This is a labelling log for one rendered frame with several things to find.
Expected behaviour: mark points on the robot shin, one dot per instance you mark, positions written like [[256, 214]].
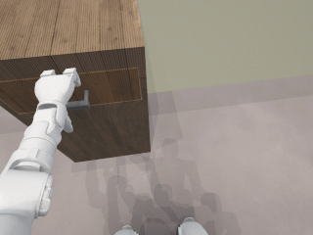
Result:
[[188, 219], [127, 227]]

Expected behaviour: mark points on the left robot forearm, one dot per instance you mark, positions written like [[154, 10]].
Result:
[[38, 147]]

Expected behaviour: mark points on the robot right shin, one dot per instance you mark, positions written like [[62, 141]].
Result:
[[188, 219]]

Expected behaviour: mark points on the left robot hand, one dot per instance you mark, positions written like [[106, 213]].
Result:
[[57, 87]]

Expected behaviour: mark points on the drawer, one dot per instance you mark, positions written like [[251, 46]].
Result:
[[104, 86]]

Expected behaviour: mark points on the robot left shin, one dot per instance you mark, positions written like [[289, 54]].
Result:
[[127, 227]]

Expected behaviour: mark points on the handle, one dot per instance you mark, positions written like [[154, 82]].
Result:
[[79, 105]]

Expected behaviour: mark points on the left robot upper arm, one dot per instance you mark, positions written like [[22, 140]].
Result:
[[24, 195]]

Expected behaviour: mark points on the cabinet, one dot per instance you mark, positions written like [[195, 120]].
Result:
[[89, 35]]

